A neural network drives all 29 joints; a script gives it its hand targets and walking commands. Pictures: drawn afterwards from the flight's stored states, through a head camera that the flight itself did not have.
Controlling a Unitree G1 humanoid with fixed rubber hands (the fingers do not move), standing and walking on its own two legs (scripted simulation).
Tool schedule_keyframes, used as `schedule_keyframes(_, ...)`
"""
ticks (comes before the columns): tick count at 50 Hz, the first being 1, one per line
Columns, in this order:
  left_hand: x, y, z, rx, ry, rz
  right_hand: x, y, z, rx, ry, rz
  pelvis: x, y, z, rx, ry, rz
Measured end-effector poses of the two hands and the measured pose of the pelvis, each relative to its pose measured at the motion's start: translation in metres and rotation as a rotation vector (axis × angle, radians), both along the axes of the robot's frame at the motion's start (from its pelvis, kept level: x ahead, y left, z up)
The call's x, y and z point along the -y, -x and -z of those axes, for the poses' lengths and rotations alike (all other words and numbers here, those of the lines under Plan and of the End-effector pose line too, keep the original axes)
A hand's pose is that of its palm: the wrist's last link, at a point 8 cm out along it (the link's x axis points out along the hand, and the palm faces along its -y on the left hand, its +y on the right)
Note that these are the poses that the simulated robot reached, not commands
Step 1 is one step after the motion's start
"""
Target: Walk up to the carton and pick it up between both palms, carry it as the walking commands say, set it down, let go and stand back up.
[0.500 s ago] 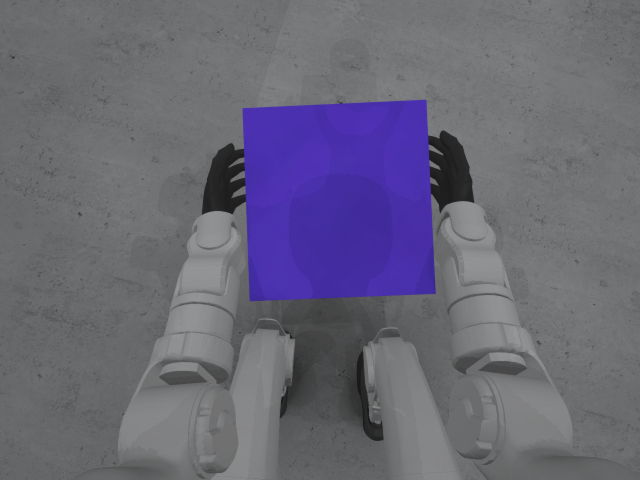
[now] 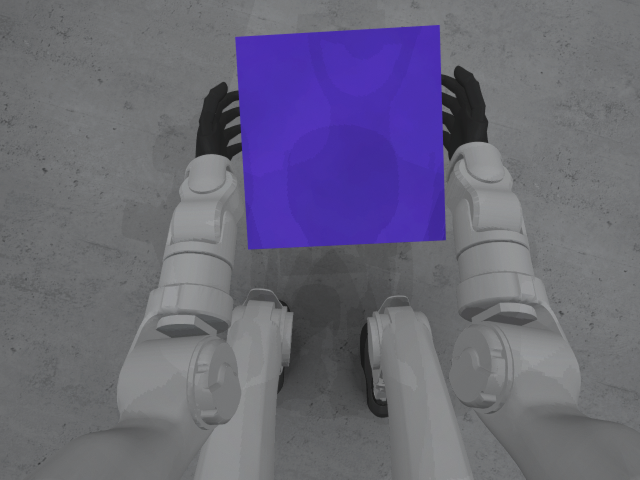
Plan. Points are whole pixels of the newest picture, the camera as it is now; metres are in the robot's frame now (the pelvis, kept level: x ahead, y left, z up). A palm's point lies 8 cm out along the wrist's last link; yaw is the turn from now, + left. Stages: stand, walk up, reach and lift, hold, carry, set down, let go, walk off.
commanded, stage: set down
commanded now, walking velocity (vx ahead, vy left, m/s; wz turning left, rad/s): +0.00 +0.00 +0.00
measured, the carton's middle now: (338, 158) +0.48 +0.00 -0.17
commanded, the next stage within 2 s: none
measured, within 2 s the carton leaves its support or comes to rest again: neither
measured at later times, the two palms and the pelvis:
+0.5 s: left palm (230, 156) +0.49 +0.15 -0.21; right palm (438, 142) +0.51 -0.14 -0.19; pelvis -0.01 +0.00 -0.06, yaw -1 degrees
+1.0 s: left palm (244, 155) +0.51 +0.14 -0.30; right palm (421, 150) +0.52 -0.15 -0.28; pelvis -0.01 +0.00 -0.10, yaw -1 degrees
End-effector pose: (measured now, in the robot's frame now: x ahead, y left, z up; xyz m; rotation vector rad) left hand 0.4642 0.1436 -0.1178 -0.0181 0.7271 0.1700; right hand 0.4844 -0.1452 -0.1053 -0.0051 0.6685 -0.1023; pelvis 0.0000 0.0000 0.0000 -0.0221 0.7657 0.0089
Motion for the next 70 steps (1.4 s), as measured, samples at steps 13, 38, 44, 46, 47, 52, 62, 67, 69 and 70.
schedule_keyframes(13,0.000,-0.014,0.040,0.003,-0.005,0.017,-0.001,-0.014,0.037,0.003,0.010,0.003,-0.001,0.004,0.029,-0.038,0.005,0.007)
schedule_keyframes(38,-0.001,-0.038,0.128,-0.019,-0.008,0.029,-0.002,-0.038,0.124,-0.018,0.025,-0.009,-0.003,0.011,0.082,-0.040,0.008,0.008)
schedule_keyframes(44,0.000,-0.039,0.155,-0.045,-0.013,0.036,0.000,-0.039,0.151,-0.043,0.026,-0.009,-0.002,0.011,0.093,-0.041,0.006,0.009)
schedule_keyframes(46,0.001,-0.039,0.165,-0.051,-0.013,0.036,0.001,-0.039,0.161,-0.050,0.024,-0.007,-0.002,0.011,0.097,-0.040,0.005,0.010)
schedule_keyframes(47,0.001,-0.040,0.169,-0.054,-0.013,0.037,0.001,-0.039,0.166,-0.052,0.020,-0.004,-0.002,0.012,0.098,-0.036,0.005,0.010)
schedule_keyframes(52,-0.002,-0.053,0.180,-0.046,-0.032,0.064,-0.001,-0.041,0.185,-0.049,0.013,0.017,-0.001,0.014,0.107,-0.007,0.000,0.009)
schedule_keyframes(62,0.001,-0.066,0.185,-0.011,-0.044,0.079,0.002,-0.047,0.194,-0.017,0.002,0.037,0.000,0.019,0.122,0.049,-0.001,0.018)
schedule_keyframes(67,0.002,-0.063,0.186,-0.023,-0.044,0.082,0.002,-0.046,0.194,-0.025,0.000,0.036,0.000,0.020,0.126,0.061,-0.003,0.018)
schedule_keyframes(69,0.002,-0.062,0.188,-0.031,-0.044,0.083,0.003,-0.045,0.194,-0.030,0.000,0.035,0.000,0.021,0.126,0.064,-0.002,0.018)
schedule_keyframes(70,0.002,-0.061,0.188,-0.035,-0.044,0.083,0.003,-0.045,0.195,-0.033,0.000,0.035,0.000,0.021,0.127,0.065,-0.002,0.018)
